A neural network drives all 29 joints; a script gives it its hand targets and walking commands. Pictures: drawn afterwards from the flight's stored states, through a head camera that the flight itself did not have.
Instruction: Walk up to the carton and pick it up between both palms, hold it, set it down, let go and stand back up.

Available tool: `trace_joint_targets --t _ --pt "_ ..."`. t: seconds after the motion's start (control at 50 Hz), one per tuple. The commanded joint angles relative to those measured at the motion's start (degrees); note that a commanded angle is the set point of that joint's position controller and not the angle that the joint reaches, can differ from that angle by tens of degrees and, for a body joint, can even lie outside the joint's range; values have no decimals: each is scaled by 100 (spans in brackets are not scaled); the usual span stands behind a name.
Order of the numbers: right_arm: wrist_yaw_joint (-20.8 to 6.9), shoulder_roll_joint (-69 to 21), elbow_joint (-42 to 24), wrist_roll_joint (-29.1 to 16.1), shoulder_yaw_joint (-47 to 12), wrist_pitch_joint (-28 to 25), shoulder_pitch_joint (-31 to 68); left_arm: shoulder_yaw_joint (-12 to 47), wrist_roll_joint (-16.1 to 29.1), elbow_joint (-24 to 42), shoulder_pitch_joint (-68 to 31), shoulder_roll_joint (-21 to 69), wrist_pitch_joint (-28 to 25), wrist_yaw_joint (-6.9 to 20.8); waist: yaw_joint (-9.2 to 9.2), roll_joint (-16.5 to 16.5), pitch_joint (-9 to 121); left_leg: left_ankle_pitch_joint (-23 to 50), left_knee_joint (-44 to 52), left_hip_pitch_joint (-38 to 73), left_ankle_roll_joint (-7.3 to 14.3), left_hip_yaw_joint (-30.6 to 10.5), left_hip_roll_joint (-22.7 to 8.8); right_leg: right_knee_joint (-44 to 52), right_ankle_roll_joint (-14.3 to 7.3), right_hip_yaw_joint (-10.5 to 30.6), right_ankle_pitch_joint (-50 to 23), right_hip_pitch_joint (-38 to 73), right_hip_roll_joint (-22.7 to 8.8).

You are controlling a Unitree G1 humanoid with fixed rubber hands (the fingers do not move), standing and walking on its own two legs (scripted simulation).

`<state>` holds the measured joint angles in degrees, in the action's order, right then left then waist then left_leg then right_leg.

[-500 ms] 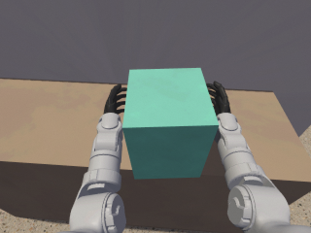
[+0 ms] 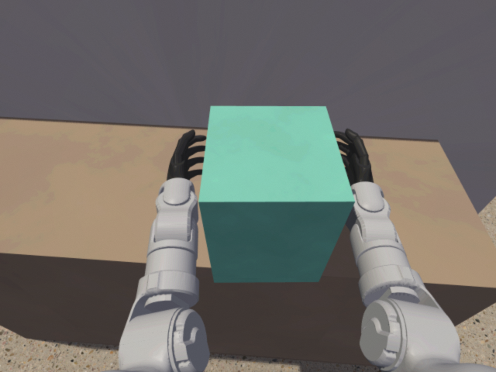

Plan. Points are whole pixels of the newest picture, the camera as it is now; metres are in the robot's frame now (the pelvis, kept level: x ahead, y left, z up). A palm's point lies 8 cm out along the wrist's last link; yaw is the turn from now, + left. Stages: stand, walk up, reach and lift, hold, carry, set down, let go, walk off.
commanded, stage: set down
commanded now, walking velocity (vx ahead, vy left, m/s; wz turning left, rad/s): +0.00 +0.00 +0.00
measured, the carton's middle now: (267, 198) +0.40 -0.01 +0.05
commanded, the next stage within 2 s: none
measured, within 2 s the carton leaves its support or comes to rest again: neither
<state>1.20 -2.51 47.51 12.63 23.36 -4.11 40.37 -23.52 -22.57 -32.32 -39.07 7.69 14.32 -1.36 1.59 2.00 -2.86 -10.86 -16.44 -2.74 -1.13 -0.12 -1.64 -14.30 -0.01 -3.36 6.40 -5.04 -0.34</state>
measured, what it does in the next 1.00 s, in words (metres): stands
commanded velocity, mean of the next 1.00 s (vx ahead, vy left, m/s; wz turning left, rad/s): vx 0.00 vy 0.00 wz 0.00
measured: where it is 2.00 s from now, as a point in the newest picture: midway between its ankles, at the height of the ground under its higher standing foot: outside the picture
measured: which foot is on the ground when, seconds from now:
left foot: down 0.00-1.00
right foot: down 0.00-1.00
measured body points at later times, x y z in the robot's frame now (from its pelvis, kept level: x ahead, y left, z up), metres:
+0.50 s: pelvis +0.01 +0.00 +0.00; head +0.02 +0.02 +0.45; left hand +0.41 +0.13 +0.11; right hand +0.40 -0.16 +0.11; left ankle -0.02 +0.13 -0.75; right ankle +0.02 -0.12 -0.75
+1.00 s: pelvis +0.01 +0.00 +0.00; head +0.02 +0.02 +0.45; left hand +0.41 +0.13 +0.11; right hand +0.40 -0.16 +0.11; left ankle -0.02 +0.13 -0.75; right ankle +0.02 -0.12 -0.75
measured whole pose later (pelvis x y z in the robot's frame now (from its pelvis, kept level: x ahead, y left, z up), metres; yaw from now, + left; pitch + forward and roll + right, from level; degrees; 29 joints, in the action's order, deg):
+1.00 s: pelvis +0.01 +0.00 +0.00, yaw -1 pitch -3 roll +0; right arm -0.8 -4.0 42.8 15.6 24.9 -7.8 37.7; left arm -25.4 -25.4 -27.0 -36.3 10.9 10.6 0.6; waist 0.7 2.4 -4.7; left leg -11.5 -16.2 -1.9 -0.9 1.0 -1.7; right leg -14.8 0.2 -2.4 7.1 -4.9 -0.3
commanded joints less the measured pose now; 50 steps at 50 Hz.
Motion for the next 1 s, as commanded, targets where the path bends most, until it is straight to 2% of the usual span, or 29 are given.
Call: trace_joint_targets --t 0.0,0.14,0.26,0.38,0.44,0.48,0.6,0.64,0.74,0.9,0.94,0.98 --pt "-605 -2334 -421 126 -1549 -360 2673 1446 122 -66 -2202 2552 -200 614 -95 -109 1753 1091 176 -221 -63 524 290 -127 208 -391 -1207 1205 196" --pt "-597 -2326 -424 228 -1516 -347 2377 1390 72 -58 -1966 2465 -180 652 -56 -28 1542 939 236 -333 -21 544 289 -129 239 -370 -1200 1228 177" --pt "-610 -2314 -401 288 -1526 -362 2135 1336 -18 -17 -1777 2452 -193 663 -83 -101 1460 1020 226 -285 -20 557 270 -125 221 -352 -1233 1228 165" --pt "-646 -2280 -300 320 -1476 -367 1996 1274 -78 -63 -1647 2444 -183 667 -122 -98 1232 965 232 -288 -7 572 257 -74 183 -360 -991 1042 169" --pt "-645 -2231 -290 330 -1452 -371 1880 1320 -73 9 -1564 2474 -181 671 -64 -124 1197 1009 229 -181 -6 558 256 -68 196 -382 -970 935 182" --pt "-655 -2232 -303 368 -1426 -352 1855 1202 -118 -72 -1478 2421 -151 696 -115 -45 1087 877 268 -235 38 569 249 -31 195 -370 -826 960 168" --pt "-669 -2260 -285 432 -1408 -327 1733 1139 -195 -6 -1472 2394 -189 716 -147 -74 1047 837 306 -326 61 591 258 -36 213 -332 -771 973 143" --pt "-680 -2210 -269 443 -1374 -322 1633 1165 -177 21 -1401 2402 -175 719 -107 -145 1012 965 273 -227 37 594 250 -25 200 -343 -843 910 155" --pt "-700 -2247 -251 476 -1400 -315 1573 1089 -230 -18 -1317 2377 -180 750 -143 -15 937 964 250 -204 58 589 259 -34 222 -364 -808 875 171" --pt "-721 -2153 -304 536 -1341 -334 1489 1143 -205 37 -1327 2397 -230 733 -87 -122 1036 990 217 -123 33 591 244 -46 205 -362 -736 743 181" --pt "-734 -2071 -241 525 -1310 -332 1475 1037 -265 -57 -1220 2320 -231 706 -179 -147 919 1053 179 -97 24 605 242 -28 196 -363 -643 662 197" --pt "-731 -2030 -172 515 -1269 -298 1380 1053 -267 7 -1204 2301 -209 695 -138 -176 834 1061 190 -79 11 591 234 -2 167 -342 -586 625 197"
